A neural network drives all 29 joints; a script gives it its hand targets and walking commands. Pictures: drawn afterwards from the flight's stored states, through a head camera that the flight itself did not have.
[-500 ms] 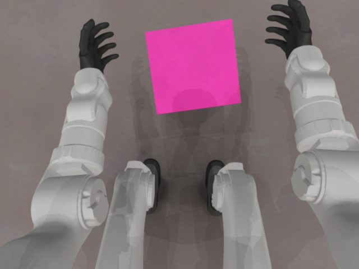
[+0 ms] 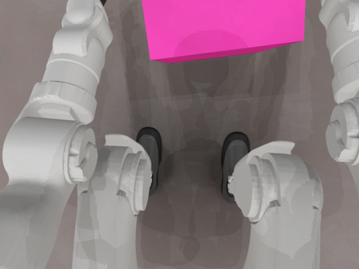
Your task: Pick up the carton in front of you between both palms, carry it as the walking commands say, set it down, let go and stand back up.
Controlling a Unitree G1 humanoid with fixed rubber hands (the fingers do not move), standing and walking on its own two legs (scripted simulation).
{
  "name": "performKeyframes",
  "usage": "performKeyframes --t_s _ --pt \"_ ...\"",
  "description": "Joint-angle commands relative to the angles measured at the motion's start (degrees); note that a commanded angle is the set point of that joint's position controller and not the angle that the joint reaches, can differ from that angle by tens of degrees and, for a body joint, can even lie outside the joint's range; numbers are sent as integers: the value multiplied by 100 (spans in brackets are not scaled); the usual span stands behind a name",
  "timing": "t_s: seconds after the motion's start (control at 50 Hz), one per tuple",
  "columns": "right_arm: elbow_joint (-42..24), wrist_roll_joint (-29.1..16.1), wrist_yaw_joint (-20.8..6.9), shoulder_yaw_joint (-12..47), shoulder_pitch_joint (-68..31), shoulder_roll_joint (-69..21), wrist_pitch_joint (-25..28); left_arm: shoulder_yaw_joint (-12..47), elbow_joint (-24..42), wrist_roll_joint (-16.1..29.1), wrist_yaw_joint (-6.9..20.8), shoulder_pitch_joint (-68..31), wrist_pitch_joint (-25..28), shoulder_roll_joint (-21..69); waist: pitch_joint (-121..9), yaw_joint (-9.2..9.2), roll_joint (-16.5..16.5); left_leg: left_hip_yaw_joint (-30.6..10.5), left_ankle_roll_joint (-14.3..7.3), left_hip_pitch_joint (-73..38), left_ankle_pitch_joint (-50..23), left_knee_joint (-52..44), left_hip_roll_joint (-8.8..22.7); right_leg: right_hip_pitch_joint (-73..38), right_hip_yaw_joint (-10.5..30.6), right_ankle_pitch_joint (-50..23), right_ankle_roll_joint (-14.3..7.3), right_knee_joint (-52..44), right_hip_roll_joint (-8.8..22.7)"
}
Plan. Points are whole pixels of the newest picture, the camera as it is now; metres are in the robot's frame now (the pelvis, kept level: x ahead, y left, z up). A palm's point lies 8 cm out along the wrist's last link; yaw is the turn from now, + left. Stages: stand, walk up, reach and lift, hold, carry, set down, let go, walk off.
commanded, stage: reach and lift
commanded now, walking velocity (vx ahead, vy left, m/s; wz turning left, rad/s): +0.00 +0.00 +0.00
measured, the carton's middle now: out of the picture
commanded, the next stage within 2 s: none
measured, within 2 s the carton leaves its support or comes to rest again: leaves its support in 0.82 s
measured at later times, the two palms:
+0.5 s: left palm out of the picture +0.54 +0.12 -0.17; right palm out of the picture +0.56 -0.20 -0.18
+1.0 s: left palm out of the picture +0.54 +0.10 -0.11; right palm out of the picture +0.54 -0.19 -0.13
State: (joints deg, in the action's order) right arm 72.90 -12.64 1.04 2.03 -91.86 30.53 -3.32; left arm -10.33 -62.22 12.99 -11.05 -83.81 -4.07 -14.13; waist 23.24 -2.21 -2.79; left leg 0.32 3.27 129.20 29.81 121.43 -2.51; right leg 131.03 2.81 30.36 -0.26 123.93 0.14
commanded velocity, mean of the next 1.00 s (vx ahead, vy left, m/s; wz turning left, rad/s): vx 0.00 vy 0.00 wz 0.00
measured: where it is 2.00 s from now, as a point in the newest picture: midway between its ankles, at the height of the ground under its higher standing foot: (188, 175)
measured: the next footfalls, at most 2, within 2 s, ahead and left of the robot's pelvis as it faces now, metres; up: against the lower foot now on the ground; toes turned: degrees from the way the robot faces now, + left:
none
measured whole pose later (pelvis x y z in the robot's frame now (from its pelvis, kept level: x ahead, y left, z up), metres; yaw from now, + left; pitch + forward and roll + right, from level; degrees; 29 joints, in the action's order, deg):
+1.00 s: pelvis +0.01 +0.00 +0.00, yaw -2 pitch +39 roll +3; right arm 52.1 -2.9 5.4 -5.1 -75.1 16.5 -15.3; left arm -20.8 -45.0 5.3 -12.1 -69.3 -12.6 -4.5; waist 8.6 -1.0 -4.2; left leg -2.5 5.0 129.7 32.4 123.6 -5.3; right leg 131.8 2.4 32.0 0.4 124.7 -1.5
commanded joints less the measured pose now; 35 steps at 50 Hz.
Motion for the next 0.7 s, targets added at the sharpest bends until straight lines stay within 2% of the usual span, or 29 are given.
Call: performKeyframes --t_s 0.0,0.02,0.12,0.2,0.28,0.34,0.44,0.48,0.5,0.52,0.54,0.6,0.64,0.68 --pt "-715 -171 95 131 -1797 749 216 249 479 325 -4 -1245 235 -489 -7824 154 863 325 16 -3612 -1690 -486 -5 -4188 -81 -1756 68 -796 96" --pt "-774 -189 113 105 -1722 723 234 325 402 370 1 -1194 249 -466 -7810 216 823 328 13 -3596 -1743 -434 -16 -4182 -89 -1855 68 -768 91" --pt "-1004 -98 170 36 -1287 522 276 399 535 416 -4 -798 332 -330 -8035 239 855 416 24 -3278 -2046 -312 -123 -4614 -54 -2416 71 -678 -4" --pt "-794 -41 146 35 -1010 237 217 140 251 201 6 -532 338 -377 -7262 62 933 445 18 -2640 -1615 -432 -132 -4183 -21 -2022 109 -769 -3" --pt "-662 11 104 21 -982 82 199 -88 236 -38 30 -564 372 -386 -6821 -37 889 408 11 -2522 -1401 -513 -121 -3704 1 -1648 126 -863 -7" --pt "-605 17 99 37 -1063 23 200 -80 271 -71 45 -697 379 -323 -6718 -14 824 381 20 -2645 -1320 -555 -121 -3490 -16 -1442 121 -928 -8" --pt "-606 -17 84 260 -1468 -475 218 283 372 80 89 -1235 384 309 -6793 161 698 351 27 -2991 -1307 -590 -227 -3423 -64 -1288 74 -1014 -72" --pt "-552 125 111 187 -1547 -563 226 195 301 -54 66 -1303 380 494 -6800 222 640 349 52 -3166 -1288 -571 -282 -3460 -87 -1239 75 -1028 -104" --pt "-533 144 82 275 -1572 -861 215 175 287 -145 69 -1339 381 666 -6794 160 655 376 42 -3269 -1274 -570 -318 -3487 -102 -1193 82 -1034 -132" --pt "-518 157 6 316 -1682 -1285 191 173 290 -243 130 -1477 373 1004 -6701 92 653 391 23 -3275 -1250 -562 -362 -3481 -110 -1141 83 -1033 -169" --pt "-667 89 -135 543 -2024 -2159 184 379 379 -257 270 -1848 354 1786 -6693 88 671 393 -16 -3182 -1293 -556 -410 -3494 -95 -1224 66 -1039 -224" --pt "-681 337 -727 728 -2538 -4432 -27 538 504 -511 901 -2709 114 3955 -6369 179 722 447 -69 -2909 -1164 -424 -564 -3376 -140 -1216 10 -940 -366" --pt "-850 496 -1045 594 -2390 -5319 -197 474 677 -696 1255 -2844 -77 4690 -6190 218 724 499 -79 -2724 -1051 -368 -624 -3243 -227 -1167 -8 -883 -434" --pt "-1071 584 -1254 452 -2213 -5800 -325 437 855 -744 1473 -2871 -224 5116 -6191 271 673 510 -115 -2621 -1046 -350 -645 -3094 -290 -1220 -40 -842 -466"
